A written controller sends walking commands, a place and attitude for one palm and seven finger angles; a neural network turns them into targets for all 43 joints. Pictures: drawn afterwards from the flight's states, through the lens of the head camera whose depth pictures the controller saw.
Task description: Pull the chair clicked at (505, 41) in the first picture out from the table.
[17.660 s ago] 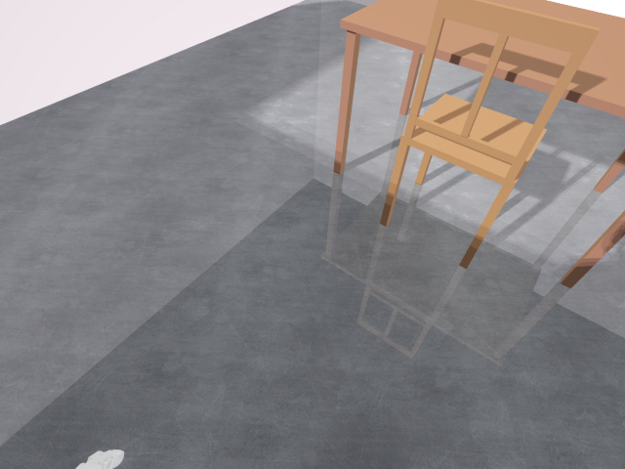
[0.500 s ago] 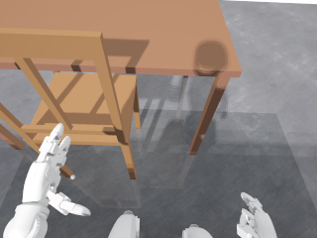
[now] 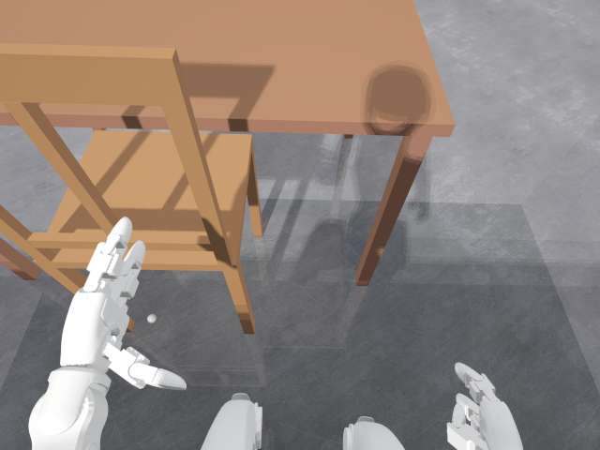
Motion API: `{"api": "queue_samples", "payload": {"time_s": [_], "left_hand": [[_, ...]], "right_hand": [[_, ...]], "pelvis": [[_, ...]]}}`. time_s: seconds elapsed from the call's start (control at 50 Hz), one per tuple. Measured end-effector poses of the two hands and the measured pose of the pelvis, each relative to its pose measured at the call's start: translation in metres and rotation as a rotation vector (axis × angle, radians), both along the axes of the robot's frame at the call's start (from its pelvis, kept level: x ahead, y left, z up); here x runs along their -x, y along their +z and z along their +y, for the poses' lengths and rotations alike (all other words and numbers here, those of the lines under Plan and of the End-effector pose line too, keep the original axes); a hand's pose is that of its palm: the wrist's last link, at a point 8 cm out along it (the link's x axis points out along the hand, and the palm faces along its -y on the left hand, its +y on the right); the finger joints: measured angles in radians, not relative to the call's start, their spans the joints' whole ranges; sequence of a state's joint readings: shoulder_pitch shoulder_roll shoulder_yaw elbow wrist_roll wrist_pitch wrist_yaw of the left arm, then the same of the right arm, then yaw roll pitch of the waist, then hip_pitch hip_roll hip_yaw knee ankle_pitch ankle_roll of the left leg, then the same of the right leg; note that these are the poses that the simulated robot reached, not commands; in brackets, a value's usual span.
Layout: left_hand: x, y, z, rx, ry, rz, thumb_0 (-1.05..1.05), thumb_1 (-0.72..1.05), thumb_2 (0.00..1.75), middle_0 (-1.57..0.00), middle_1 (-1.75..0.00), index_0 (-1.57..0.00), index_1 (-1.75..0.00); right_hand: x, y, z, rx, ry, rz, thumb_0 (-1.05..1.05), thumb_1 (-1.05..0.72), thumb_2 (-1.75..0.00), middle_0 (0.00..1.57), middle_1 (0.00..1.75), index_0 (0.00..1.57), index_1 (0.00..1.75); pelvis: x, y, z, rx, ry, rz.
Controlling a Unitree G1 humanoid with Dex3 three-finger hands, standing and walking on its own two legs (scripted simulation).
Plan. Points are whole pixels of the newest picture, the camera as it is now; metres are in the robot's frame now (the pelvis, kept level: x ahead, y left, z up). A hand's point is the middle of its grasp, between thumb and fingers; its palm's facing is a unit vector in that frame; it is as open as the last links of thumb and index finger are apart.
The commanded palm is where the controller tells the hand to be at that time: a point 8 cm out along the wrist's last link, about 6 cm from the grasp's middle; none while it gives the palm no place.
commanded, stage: aim the fingers beside a spindle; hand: left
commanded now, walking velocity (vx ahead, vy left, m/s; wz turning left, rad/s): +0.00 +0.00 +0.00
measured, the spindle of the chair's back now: (80, 184) +0.47 +0.36 +0.03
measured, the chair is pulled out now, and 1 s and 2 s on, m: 0.00 0.00 0.00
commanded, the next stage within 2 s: none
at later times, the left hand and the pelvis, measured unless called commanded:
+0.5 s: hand (176, 306) +0.29 +0.18 +0.02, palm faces +0.00 -1.00 -0.03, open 16.9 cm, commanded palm +0.27 +0.23 +0.03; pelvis -0.01 +0.00 -0.02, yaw +0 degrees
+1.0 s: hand (198, 290) +0.32 +0.15 +0.01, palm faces +0.00 -1.00 -0.03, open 16.9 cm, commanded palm +0.30 +0.21 +0.01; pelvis -0.01 +0.00 -0.03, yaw -1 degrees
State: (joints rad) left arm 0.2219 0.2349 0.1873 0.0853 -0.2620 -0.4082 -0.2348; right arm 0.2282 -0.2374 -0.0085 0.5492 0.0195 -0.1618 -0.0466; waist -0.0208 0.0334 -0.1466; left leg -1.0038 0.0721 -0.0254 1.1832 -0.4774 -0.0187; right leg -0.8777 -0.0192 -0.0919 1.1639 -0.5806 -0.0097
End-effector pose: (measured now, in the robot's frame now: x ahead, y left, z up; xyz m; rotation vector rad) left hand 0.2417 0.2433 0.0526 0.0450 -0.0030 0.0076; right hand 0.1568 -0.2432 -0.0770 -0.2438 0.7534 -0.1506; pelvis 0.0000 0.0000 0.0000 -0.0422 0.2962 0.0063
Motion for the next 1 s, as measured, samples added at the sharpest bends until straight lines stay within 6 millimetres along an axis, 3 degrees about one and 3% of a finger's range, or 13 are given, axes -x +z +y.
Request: {"api": "queue_samples", "payload": {"time_s": [0.08, 0.22, 0.38, 0.54, 0.72, 0.88, 1.0], "left_hand": [[-0.004, 0.0, 0.0, -0.008, 0.01, -0.007, -0.01, -0.5, 0.3, -0.06, -0.08, -0.06, -0.08], [-0.005, -0.018, -0.004, 0.004, 0.001, 0.049, -0.01, -0.5, 0.3, -0.06, -0.08, -0.06, -0.08], [-0.015, -0.014, -0.013, 0.0, -0.009, -0.033, -0.01, -0.5, 0.3, -0.06, -0.08, -0.06, -0.08], [-0.031, -0.035, -0.015, 0.015, -0.01, 0.035, -0.01, -0.5, 0.3, -0.06, -0.08, -0.06, -0.08], [-0.045, -0.026, -0.025, 0.011, -0.021, -0.028, -0.01, -0.5, 0.3, -0.06, -0.08, -0.06, -0.08], [-0.048, -0.048, -0.03, 0.02, -0.014, 0.039, -0.01, -0.5, 0.3, -0.06, -0.08, -0.06, -0.08], [-0.053, -0.037, -0.036, 0.012, -0.014, -0.044, -0.01, -0.5, 0.3, -0.06, -0.08, -0.06, -0.08]], "right_hand": [[0.003, -0.003, 0.0, -0.009, -0.004, 0.018, 0.01, -0.9, -0.9, 0.2, 0.3, 0.2, 0.3], [0.005, -0.01, 0.001, -0.008, -0.001, 0.036, 0.01, -0.9, -0.9, 0.2, 0.3, 0.2, 0.3], [0.003, -0.017, 0.005, -0.007, 0.016, 0.043, 0.01, -0.9, -0.9, 0.2, 0.3, 0.2, 0.3], [0.006, -0.024, 0.007, -0.011, 0.012, 0.069, 0.01, -0.9, -0.9, 0.2, 0.3, 0.2, 0.3], [0.015, -0.029, 0.006, -0.015, 0.001, 0.11, 0.01, -0.9, -0.9, 0.2, 0.3, 0.2, 0.3], [0.019, -0.036, 0.003, -0.015, -0.007, 0.139, 0.01, -0.9, -0.9, 0.2, 0.3, 0.2, 0.3], [0.018, -0.042, 0.002, -0.014, -0.002, 0.147, 0.01, -0.9, -0.9, 0.2, 0.3, 0.2, 0.3]], "pelvis": [[-0.001, -0.001, 0.001, -0.002, -0.002, 0.006], [0.0, -0.005, 0.002, -0.003, -0.003, 0.018], [0.004, -0.011, 0.004, -0.001, -0.003, 0.032], [0.006, -0.017, 0.004, 0.0, -0.008, 0.046], [0.004, -0.018, 0.006, -0.001, -0.012, 0.059], [0.004, -0.022, 0.005, -0.005, -0.017, 0.072], [0.005, -0.026, 0.005, -0.006, -0.016, 0.079]]}}
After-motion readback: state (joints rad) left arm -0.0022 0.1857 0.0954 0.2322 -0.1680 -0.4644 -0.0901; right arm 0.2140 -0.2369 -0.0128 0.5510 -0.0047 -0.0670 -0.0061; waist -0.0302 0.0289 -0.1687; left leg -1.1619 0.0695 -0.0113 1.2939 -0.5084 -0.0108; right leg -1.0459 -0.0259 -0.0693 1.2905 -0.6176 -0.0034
